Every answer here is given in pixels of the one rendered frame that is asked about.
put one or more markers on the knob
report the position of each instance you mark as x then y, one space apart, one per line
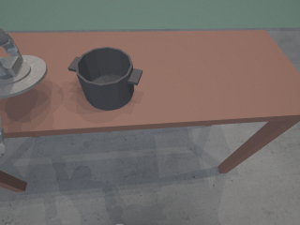
12 63

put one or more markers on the pot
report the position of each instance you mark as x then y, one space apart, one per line
107 77

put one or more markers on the left robot hand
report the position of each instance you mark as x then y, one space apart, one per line
7 42

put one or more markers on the table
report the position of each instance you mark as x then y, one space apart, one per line
189 79

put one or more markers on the lid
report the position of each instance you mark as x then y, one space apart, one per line
31 72

